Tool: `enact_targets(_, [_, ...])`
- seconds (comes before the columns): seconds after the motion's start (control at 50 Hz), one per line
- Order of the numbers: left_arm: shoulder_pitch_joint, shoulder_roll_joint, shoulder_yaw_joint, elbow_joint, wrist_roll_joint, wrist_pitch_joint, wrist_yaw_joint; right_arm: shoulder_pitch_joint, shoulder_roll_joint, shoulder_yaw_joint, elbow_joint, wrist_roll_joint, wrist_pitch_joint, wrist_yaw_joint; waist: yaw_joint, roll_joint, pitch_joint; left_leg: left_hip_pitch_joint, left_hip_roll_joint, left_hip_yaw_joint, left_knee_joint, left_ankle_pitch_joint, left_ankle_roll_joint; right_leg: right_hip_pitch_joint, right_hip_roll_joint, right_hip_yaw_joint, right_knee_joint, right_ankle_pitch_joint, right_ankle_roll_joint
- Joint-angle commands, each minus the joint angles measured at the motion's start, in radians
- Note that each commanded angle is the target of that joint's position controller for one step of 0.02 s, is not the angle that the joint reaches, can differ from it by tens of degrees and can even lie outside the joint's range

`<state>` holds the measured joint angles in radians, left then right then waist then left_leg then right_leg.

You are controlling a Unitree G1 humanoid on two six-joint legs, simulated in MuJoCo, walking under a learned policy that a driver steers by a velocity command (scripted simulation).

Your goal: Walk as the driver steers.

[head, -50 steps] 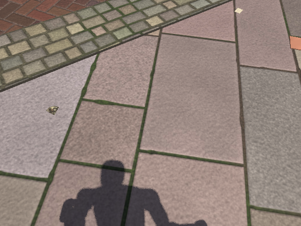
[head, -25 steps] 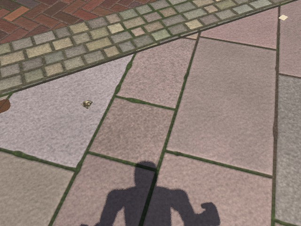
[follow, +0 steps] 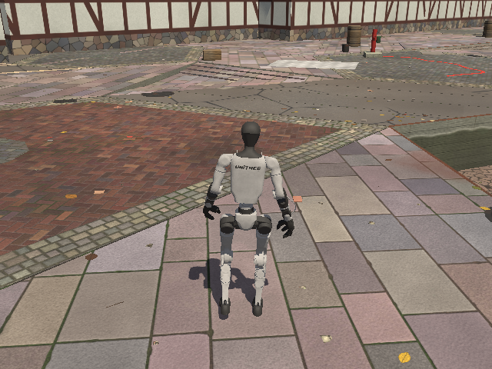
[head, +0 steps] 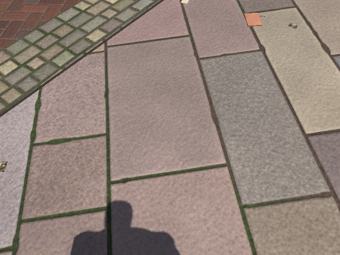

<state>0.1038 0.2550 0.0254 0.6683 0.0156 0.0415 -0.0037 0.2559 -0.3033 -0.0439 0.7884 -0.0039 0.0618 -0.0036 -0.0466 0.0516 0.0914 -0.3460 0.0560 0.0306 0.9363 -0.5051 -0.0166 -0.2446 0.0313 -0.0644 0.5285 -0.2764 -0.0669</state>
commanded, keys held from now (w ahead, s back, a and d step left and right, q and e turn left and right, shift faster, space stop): q+shift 0.04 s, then w+q+shift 0.50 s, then w+shift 0.06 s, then w+e+shift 0.40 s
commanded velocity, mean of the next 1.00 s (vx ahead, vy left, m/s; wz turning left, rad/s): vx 0.73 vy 0.00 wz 0.31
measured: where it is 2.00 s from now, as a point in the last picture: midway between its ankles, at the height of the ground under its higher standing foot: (93, 101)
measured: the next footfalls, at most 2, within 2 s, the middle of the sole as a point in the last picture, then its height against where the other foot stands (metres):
left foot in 0.64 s outside the picture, level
right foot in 1.14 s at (92, 191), level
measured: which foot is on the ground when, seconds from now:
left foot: up 0.00-0.62, down 0.64-1.00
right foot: down 0.00-0.66, up 0.68-1.00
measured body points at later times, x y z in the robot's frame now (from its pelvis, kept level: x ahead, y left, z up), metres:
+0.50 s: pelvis +0.12 +0.05 +0.00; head +0.12 +0.07 +0.45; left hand +0.03 +0.33 -0.14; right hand +0.37 -0.14 -0.09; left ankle +0.21 +0.23 -0.66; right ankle +0.01 -0.08 -0.73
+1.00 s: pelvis +0.45 +0.30 -0.01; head +0.46 +0.32 +0.44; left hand +0.47 +0.58 -0.14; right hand +0.52 +0.05 -0.14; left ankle +0.29 +0.27 -0.73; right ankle +0.67 +0.25 -0.65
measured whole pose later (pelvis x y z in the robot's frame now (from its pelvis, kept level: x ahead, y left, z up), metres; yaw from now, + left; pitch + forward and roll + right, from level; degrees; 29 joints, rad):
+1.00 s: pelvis +0.45 +0.30 -0.01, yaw +20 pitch +0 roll +0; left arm 0.18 0.25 0.04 0.85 0.00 -0.01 -0.06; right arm 0.44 -0.21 -0.04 0.94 -0.02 -0.12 0.01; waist -0.03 -0.03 0.04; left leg 0.19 -0.09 0.24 0.17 -0.36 0.08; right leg -0.81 -0.07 -0.07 0.98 0.07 -0.10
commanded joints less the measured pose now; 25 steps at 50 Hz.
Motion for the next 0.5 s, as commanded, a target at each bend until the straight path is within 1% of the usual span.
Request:
enact_targets(0.02, [0.006, 0.13, 0.019, -0.027, 0.009, -0.01, 0.039, 0.039, -0.109, -0.026, -0.017, -0.011, -0.003, 0.013, 0.037, -0.217, -0.078, -0.025, -0.038, -0.047, 0.067, 0.079, -0.005, 0.089, -0.256, 0.101, -0.228, 0.536, -0.104])
enact_targets(0.04, [0.022, 0.148, 0.025, -0.022, 0.005, -0.007, 0.041, 0.058, -0.121, -0.035, -0.008, -0.009, -0.003, 0.017, 0.039, -0.189, -0.092, -0.049, -0.051, -0.042, 0.112, 0.079, -0.008, 0.12, -0.273, 0.089, -0.22, 0.561, -0.112])
enact_targets(0.06, [0.075, 0.164, 0.035, -0.016, 0.007, -0.008, 0.036, 0.07, -0.127, -0.039, -0.005, -0.008, -0.005, 0.024, 0.06, -0.168, -0.132, -0.08, -0.041, -0.037, 0.139, 0.098, -0.004, 0.165, -0.286, 0.107, -0.271, 0.277, -0.112])
enact_targets(0.08, [0.101, 0.168, 0.038, -0.007, 0.01, -0.012, 0.031, 0.045, -0.124, -0.042, -0.014, -0.013, -0.003, 0.035, 0.077, -0.177, -0.114, -0.148, -0.024, -0.035, 0.146, 0.124, 0.003, 0.188, -0.303, 0.153, -0.344, -0.066, -0.104])
enact_targets(0.1, [0.105, 0.173, 0.041, -0.001, 0.012, -0.018, 0.028, 0.005, -0.123, -0.046, -0.032, -0.016, -0.002, 0.048, 0.085, -0.205, -0.069, -0.229, -0.013, -0.033, 0.145, 0.152, 0.005, 0.2, -0.32, 0.198, -0.409, -0.28, -0.091])
enact_targets(0.12, [0.11, 0.171, 0.042, 0.006, 0.014, -0.029, 0.027, -0.029, -0.123, -0.051, -0.044, -0.018, -0.003, 0.06, 0.09, -0.21, -0.031, -0.299, -0.005, -0.039, 0.144, 0.183, 0.005, 0.217, -0.334, 0.224, -0.45, -0.378, -0.081])
enact_targets(0.14, [0.12, 0.164, 0.043, 0.013, 0.016, -0.042, 0.028, -0.043, -0.115, -0.054, -0.048, -0.018, -0.006, 0.069, 0.088, -0.194, -0.009, -0.352, -0.001, -0.047, 0.143, 0.211, 0.006, 0.242, -0.343, 0.224, -0.469, -0.398, -0.074])
enact_targets(0.16, [0.131, 0.158, 0.045, 0.022, 0.018, -0.056, 0.029, -0.045, -0.102, -0.055, -0.047, -0.02, -0.01, 0.074, 0.082, -0.175, -0.003, -0.394, 0.004, -0.05, 0.15, 0.231, 0.007, 0.27, -0.35, 0.208, -0.476, -0.388, -0.07])
enact_targets(0.2, [0.147, 0.146, 0.049, 0.038, 0.018, -0.08, 0.03, -0.041, -0.078, -0.057, -0.045, -0.022, -0.016, 0.079, 0.072, -0.145, -0.011, -0.455, 0.015, -0.049, 0.173, 0.258, 0.01, 0.308, -0.36, 0.159, -0.474, -0.358, -0.067])
enact_targets(0.26, [0.165, 0.138, 0.053, 0.057, 0.016, -0.102, 0.03, -0.066, -0.062, -0.058, -0.062, -0.023, -0.019, 0.087, 0.063, -0.123, -0.008, -0.516, 0.035, -0.046, 0.197, 0.302, 0.009, 0.303, -0.379, 0.095, -0.472, -0.332, -0.073])
enact_targets(0.32, [0.19, 0.147, 0.059, 0.078, 0.018, -0.118, 0.028, -0.102, -0.051, -0.055, -0.085, -0.024, -0.017, 0.093, 0.058, -0.11, 0.005, -0.569, 0.055, -0.048, 0.207, 0.352, 0.013, 0.295, -0.398, 0.038, -0.466, -0.305, -0.078])
enact_targets(0.38, [0.216, 0.157, 0.065, 0.102, 0.023, -0.13, 0.028, -0.15, -0.048, -0.049, -0.112, -0.024, -0.017, 0.098, 0.056, -0.108, 0.033, -0.612, 0.078, -0.042, 0.188, 0.394, 0.035, 0.304, -0.408, -0.029, -0.468, -0.281, -0.067])
enact_targets(0.44, [0.248, 0.164, 0.069, 0.13, 0.029, -0.139, 0.028, -0.218, -0.047, -0.04, -0.141, -0.023, -0.022, 0.106, 0.069, -0.106, 0.075, -0.621, 0.099, -0.002, 0.122, 0.412, 0.078, 0.326, -0.402, -0.115, -0.485, -0.246, -0.048])
enact_targets(0.5, [0.292, 0.168, 0.071, 0.164, 0.037, -0.14, 0.025, -0.301, -0.038, -0.026, -0.17, -0.018, -0.031, 0.112, 0.092, -0.094, 0.122, -0.596, 0.104, 0.06, 0.025, 0.387, 0.133, 0.374, -0.389, -0.213, -0.491, -0.138, -0.037])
